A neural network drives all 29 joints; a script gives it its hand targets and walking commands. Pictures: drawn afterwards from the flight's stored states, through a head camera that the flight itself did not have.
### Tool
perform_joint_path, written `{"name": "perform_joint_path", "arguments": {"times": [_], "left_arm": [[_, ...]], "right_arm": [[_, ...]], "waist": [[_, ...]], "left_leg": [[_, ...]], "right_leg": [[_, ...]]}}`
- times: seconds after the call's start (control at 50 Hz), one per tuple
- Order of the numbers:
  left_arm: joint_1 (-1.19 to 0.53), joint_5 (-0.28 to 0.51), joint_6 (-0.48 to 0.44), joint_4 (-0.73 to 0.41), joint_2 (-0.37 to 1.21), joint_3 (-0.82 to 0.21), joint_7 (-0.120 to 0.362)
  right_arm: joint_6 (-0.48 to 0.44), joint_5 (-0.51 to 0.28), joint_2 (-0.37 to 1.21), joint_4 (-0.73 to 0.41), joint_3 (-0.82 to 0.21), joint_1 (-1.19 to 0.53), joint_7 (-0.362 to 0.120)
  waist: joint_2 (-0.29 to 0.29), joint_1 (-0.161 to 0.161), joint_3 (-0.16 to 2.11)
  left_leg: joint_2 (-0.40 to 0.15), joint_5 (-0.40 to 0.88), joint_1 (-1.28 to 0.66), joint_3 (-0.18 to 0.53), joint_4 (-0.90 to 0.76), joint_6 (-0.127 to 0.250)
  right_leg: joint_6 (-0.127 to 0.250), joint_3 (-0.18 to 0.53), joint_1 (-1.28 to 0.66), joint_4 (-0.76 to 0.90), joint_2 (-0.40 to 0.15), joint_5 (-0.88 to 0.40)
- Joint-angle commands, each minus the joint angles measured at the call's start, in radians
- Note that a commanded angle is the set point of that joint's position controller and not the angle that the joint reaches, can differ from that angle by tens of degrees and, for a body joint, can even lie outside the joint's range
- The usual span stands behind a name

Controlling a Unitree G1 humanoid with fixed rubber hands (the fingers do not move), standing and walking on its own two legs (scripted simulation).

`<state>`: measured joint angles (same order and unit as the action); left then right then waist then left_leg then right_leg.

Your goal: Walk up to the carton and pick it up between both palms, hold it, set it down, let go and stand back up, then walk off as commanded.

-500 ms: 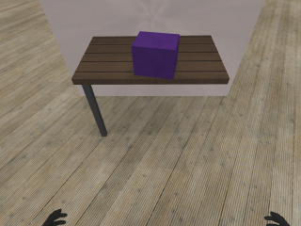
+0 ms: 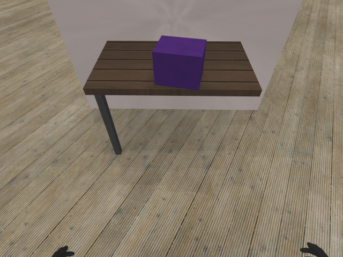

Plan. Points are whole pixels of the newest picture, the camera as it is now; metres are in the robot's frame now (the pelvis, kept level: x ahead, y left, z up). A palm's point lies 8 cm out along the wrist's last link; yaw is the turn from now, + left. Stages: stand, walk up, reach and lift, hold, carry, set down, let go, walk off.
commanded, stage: stand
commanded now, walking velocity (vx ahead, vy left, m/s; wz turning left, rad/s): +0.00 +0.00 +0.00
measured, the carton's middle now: (180, 62) +0.98 +0.02 -0.06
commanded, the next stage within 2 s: none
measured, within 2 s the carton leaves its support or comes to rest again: neither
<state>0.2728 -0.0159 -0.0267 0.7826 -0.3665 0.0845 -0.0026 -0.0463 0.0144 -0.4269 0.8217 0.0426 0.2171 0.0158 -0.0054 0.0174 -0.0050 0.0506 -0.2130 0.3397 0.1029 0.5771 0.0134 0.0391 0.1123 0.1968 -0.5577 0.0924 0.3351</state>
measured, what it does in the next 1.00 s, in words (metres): stands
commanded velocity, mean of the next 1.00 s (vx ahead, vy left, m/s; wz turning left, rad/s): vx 0.00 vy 0.00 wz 0.00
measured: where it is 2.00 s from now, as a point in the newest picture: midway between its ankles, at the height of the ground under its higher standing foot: outside the picture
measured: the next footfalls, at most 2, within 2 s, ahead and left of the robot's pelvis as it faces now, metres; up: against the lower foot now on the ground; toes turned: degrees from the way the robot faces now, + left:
none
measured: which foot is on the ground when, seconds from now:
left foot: down 0.00-1.00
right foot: down 0.00-1.00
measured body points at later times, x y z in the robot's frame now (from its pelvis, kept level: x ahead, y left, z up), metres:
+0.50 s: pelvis +0.00 +0.00 +0.00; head +0.00 +0.01 +0.45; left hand +0.08 +0.32 -0.10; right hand +0.11 -0.33 -0.09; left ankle +0.06 +0.11 -0.73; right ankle -0.02 -0.11 -0.73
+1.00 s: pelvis +0.00 +0.00 +0.00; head +0.00 +0.01 +0.45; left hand +0.08 +0.32 -0.11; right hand +0.11 -0.33 -0.09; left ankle +0.06 +0.11 -0.73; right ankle -0.02 -0.11 -0.73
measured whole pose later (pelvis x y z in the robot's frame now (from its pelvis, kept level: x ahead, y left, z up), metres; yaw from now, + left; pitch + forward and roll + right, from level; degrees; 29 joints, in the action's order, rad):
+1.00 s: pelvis +0.00 +0.00 +0.00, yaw +0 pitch -1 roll -1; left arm 0.27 -0.02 -0.03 0.82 -0.37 0.08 0.00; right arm -0.04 0.01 -0.43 0.85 0.04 0.22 0.02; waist -0.01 0.02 -0.01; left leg 0.05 -0.19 0.34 0.10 0.55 0.01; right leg 0.04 0.11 0.20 -0.52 0.09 0.31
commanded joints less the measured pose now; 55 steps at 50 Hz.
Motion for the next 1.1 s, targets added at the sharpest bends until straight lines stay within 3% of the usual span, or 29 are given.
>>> {"name": "perform_joint_path", "arguments": {"times": [0.0,0.46,1.08], "left_arm": [[-0.093,0.004,-0.029,0.019,-0.194,0.001,-0.01],[-0.097,0.005,-0.027,0.043,-0.19,-0.002,-0.01],[-0.093,0.004,-0.024,0.06,-0.188,-0.001,-0.008]], "right_arm": [[-0.005,0.002,-0.14,-0.028,0.018,-0.096,-0.01],[-0.003,-0.001,-0.138,-0.01,0.012,-0.101,-0.009],[0.0,-0.002,-0.139,0.009,0.01,-0.104,-0.008]], "waist": [[0.008,-0.026,-0.015],[0.007,-0.026,0.002],[0.0,-0.025,-0.003]], "left_leg": [[-0.119,0.098,-0.167,0.127,-0.131,0.073],[-0.124,0.148,-0.188,0.119,-0.137,0.069],[-0.125,0.111,-0.187,0.124,-0.157,0.065]], "right_leg": [[0.02,0.158,0.089,0.206,-0.171,-0.14],[0.019,0.15,0.067,0.212,-0.172,-0.178],[0.019,0.141,0.063,0.222,-0.166,-0.149]]}}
